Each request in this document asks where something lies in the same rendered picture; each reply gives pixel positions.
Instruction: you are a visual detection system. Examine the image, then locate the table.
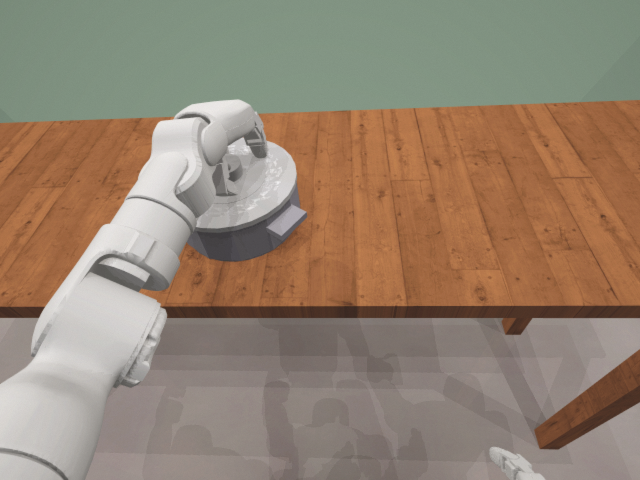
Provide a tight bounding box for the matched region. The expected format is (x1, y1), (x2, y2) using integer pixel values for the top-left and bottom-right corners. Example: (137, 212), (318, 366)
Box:
(0, 100), (640, 449)

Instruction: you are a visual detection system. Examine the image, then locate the robot left forearm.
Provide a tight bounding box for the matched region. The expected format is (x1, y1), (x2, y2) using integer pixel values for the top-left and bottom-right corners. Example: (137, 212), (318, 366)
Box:
(31, 110), (228, 357)

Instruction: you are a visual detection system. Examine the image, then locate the knob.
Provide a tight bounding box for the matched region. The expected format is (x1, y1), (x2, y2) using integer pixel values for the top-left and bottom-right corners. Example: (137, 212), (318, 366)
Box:
(225, 154), (243, 182)

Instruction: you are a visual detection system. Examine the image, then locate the right robot hand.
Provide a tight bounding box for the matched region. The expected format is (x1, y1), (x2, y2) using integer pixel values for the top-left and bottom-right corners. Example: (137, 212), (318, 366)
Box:
(489, 447), (545, 480)

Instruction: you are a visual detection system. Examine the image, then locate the left robot upper arm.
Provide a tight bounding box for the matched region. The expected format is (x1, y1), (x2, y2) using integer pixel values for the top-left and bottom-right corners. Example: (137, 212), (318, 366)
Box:
(0, 272), (167, 480)

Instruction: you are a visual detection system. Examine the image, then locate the lid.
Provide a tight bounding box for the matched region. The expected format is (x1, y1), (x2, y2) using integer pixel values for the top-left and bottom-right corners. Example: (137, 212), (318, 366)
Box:
(194, 137), (297, 233)

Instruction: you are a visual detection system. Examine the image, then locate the left robot hand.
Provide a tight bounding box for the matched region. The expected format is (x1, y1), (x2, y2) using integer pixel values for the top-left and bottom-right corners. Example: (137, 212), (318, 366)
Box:
(174, 100), (268, 197)

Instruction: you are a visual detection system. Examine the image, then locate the pot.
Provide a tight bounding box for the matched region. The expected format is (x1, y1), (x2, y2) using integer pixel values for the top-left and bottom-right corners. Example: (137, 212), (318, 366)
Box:
(187, 182), (307, 262)

